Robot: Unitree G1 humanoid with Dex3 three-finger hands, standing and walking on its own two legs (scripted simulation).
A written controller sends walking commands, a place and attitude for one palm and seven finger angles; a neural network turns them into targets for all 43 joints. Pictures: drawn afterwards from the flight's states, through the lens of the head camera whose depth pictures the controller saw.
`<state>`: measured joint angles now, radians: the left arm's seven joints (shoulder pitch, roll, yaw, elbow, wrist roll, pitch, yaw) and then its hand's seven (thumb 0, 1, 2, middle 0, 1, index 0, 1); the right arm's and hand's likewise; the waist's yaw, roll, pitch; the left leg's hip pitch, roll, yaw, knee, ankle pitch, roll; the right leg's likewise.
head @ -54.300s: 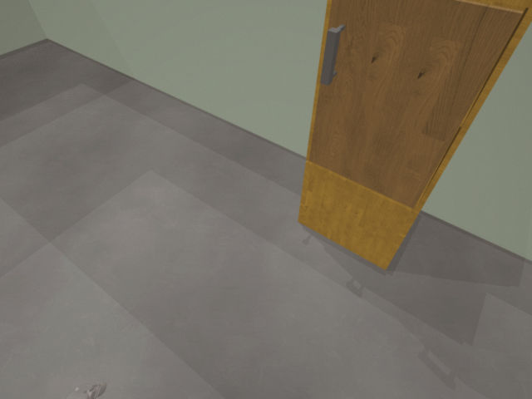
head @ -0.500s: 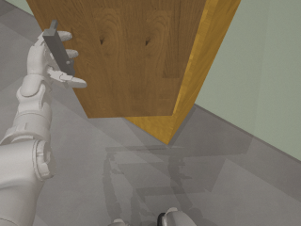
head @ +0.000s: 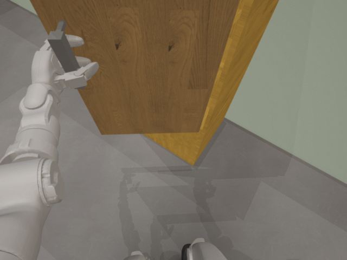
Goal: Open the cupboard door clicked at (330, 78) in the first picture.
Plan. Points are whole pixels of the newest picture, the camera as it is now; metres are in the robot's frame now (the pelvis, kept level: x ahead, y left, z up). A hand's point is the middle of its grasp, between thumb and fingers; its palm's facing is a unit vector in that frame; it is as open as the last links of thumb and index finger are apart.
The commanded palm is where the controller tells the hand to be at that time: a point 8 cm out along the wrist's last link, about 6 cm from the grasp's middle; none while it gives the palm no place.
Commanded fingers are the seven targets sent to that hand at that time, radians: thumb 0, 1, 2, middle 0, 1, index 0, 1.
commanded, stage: close the thumb around the handle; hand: left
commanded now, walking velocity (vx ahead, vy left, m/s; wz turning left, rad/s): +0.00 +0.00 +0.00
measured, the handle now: (71, 56) +0.56 +0.19 +0.11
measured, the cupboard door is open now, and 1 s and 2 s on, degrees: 37 58 80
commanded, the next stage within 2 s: pull the door open along its arc in 0.24 s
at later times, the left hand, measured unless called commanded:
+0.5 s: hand (79, 69) +0.51 +0.17 +0.11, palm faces -0.03 -1.00 +0.00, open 5.6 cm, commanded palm +0.47 +0.22 +0.11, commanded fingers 0.00 0.90 0.90 -0.40 -1.35 -0.40 -1.35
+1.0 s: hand (93, 119) +0.38 +0.13 +0.12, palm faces +0.24 -0.97 +0.05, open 5.8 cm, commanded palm +0.32 +0.16 +0.11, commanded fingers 0.00 0.90 0.90 -0.40 -1.35 -0.40 -1.35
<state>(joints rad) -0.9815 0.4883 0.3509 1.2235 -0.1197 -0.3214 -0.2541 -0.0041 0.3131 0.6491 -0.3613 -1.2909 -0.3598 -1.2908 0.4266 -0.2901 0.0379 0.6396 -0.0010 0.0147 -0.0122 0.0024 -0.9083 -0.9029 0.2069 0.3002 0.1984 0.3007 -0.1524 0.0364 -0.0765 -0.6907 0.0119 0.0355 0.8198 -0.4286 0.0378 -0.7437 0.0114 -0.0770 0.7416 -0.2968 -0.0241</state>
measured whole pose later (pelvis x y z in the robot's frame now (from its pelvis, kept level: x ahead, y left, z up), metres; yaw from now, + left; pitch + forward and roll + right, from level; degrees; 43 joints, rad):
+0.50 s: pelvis +0.01 +0.00 +0.00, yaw -1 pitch +17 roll -2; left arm -0.93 0.49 0.37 1.17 -0.13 -0.31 -0.27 0.01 0.71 0.81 -0.39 -1.35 -0.40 -1.35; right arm 0.43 -0.29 0.03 0.61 0.00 0.03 -0.01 0.00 -0.91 -0.90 0.21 0.30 0.20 0.30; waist -0.15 0.04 -0.09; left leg -0.68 0.02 0.05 0.81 -0.43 0.04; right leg -0.74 0.02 -0.06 0.73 -0.30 -0.02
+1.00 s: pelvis +0.02 +0.00 +0.02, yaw +0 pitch +10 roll -1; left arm -0.20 0.03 0.09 0.22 -0.10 -0.11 0.22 -0.01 0.68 0.76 -0.33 -1.35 -0.39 -1.35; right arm 0.25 -0.23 -0.01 0.55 0.00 0.02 0.04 0.01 -0.91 -0.90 0.20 0.30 0.20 0.30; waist 0.00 0.06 -0.10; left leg -0.43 0.00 0.05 0.68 -0.41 0.03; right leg -0.51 0.01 -0.06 0.64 -0.30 -0.02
